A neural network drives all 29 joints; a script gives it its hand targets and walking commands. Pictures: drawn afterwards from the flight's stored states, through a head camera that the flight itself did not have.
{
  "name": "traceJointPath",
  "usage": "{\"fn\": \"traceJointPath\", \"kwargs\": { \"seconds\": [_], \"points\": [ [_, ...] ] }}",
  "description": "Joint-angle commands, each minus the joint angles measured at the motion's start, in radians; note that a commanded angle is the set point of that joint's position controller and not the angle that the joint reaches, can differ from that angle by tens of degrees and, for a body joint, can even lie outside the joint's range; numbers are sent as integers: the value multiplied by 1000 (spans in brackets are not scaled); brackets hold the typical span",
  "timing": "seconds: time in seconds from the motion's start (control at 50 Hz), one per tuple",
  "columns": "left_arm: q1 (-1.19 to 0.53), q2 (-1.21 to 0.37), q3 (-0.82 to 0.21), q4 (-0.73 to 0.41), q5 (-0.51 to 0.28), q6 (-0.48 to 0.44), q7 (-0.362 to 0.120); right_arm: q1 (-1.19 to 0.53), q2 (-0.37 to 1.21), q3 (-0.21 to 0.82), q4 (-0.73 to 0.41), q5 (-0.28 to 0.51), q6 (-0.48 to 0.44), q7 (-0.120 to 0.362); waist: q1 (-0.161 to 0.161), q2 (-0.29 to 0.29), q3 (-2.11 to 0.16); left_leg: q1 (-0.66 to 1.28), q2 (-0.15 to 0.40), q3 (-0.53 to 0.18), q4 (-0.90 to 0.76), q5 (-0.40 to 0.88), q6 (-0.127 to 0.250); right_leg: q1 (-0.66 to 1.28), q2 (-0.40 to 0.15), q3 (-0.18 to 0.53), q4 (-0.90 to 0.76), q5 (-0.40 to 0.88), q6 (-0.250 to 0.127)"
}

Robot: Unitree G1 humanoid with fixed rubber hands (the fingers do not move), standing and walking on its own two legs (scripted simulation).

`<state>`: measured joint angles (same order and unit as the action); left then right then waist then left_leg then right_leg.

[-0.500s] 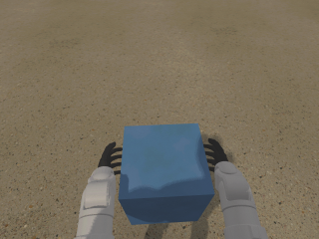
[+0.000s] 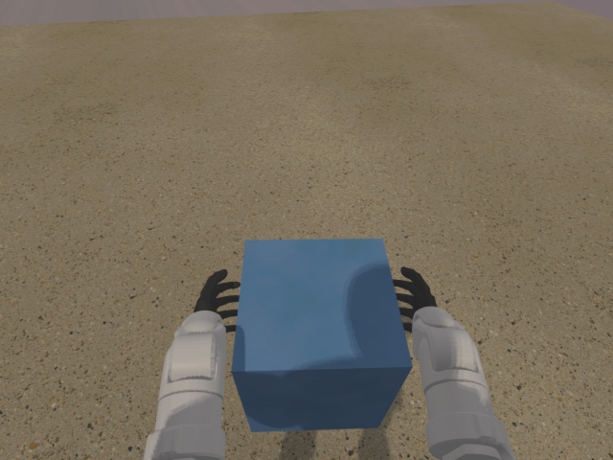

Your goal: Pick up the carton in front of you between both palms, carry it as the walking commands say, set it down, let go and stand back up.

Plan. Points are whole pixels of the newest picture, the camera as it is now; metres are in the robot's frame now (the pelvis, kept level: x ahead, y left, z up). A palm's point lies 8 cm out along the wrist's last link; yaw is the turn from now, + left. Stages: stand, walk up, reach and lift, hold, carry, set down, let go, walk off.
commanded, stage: set down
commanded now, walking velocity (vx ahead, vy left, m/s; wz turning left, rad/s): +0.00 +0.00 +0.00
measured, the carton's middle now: (314, 338) +0.31 +0.00 -0.05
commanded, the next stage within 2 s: none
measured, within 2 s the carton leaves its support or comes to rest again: neither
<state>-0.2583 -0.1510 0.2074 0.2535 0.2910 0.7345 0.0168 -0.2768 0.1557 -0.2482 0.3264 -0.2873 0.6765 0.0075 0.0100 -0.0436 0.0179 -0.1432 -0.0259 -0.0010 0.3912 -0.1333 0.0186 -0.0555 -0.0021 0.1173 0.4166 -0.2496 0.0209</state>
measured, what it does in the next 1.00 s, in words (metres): lowers itself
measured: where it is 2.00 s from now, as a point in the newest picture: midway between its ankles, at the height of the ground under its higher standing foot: outside the picture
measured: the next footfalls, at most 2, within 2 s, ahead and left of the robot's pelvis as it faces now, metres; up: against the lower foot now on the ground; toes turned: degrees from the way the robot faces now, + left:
none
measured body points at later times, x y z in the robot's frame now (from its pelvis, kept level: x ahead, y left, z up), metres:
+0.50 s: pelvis -0.02 -0.02 -0.04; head +0.14 +0.01 +0.38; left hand +0.34 +0.18 -0.10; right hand +0.37 -0.12 -0.10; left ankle +0.06 +0.11 -0.74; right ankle +0.00 -0.15 -0.74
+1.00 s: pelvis -0.04 -0.02 -0.16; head +0.20 +0.02 +0.22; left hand +0.39 +0.20 -0.25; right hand +0.42 -0.10 -0.25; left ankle +0.06 +0.11 -0.74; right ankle +0.00 -0.15 -0.74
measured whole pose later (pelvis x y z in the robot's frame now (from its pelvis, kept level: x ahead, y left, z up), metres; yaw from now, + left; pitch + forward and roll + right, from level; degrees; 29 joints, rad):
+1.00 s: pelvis -0.04 -0.02 -0.16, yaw -1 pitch +40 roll -2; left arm -0.81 -0.05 0.51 0.57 0.30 0.30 -0.02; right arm -0.83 0.12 -0.43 0.65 -0.22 0.25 -0.09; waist 0.08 -0.08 -0.17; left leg -1.64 -0.05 -0.11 1.29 -0.35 -0.04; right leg -1.55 0.12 0.09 1.34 -0.50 0.04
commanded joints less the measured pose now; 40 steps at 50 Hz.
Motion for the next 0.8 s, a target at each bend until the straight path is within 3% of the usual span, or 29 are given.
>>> {"fn": "traceJointPath", "kwargs": {
  "seconds": [0.0,0.08,0.18,0.28,0.34,0.4,0.46,0.58,0.62,0.68,0.78],
  "points": [
    [-534,-996,-574,-40,-296,-56,-282,-538,963,526,-51,263,-47,274,-13,65,-248,323,-24,-88,-49,2,-36,-242,97,-33,-107,-13,-57],
    [-590,-990,-503,35,-267,-68,-281,-609,953,476,17,231,-60,278,1,64,-214,294,-25,-88,-45,-69,-32,-272,95,-36,-91,-62,-57],
    [-706,-926,-317,224,-173,-127,-281,-730,944,335,190,145,-119,269,24,47,-168,212,-33,-75,5,-138,-16,-368,93,-41,-33,-128,-50],
    [-720,-773,-113,334,-34,-227,-251,-743,851,147,308,18,-213,203,50,26,-152,61,-49,-45,115,-37,-2,-494,108,-43,55,-97,-42],
    [-696,-689,-63,349,14,-319,-239,-719,788,100,319,-23,-302,166,68,16,-212,-45,-59,-32,201,88,0,-559,125,-46,123,-25,-27],
    [-710,-699,-107,347,3,-419,-246,-725,801,149,310,-3,-409,144,71,21,-359,-105,-73,-29,299,208,-7,-619,145,-52,197,72,-12],
    [-771,-749,-209,339,-43,-507,-263,-766,853,267,298,51,-499,125,60,25,-574,-146,-85,-32,405,318,-8,-682,156,-58,289,178,6],
    [-859,-780,-388,235,-147,-585,-263,-864,895,521,156,186,-583,75,94,47,-1075,-173,-88,-31,600,567,-24,-802,165,-63,466,366,42],
    [-867,-772,-402,223,-160,-580,-262,-885,894,551,133,202,-578,68,101,45,-1134,-248,-94,-20,639,526,-33,-836,167,-65,509,354,44],
    [-882,-770,-379,246,-155,-556,-269,-924,898,548,140,205,-549,73,110,21,-1105,-432,-103,0,672,362,-44,-890,173,-74,563,257,49],
    [-933,-782,-284,339,-111,-489,-287,-988,894,449,245,167,-476,106,117,-9,-959,-660,-108,21,713,100,-42,-1071,186,-105,624,9,41]
  ]
}}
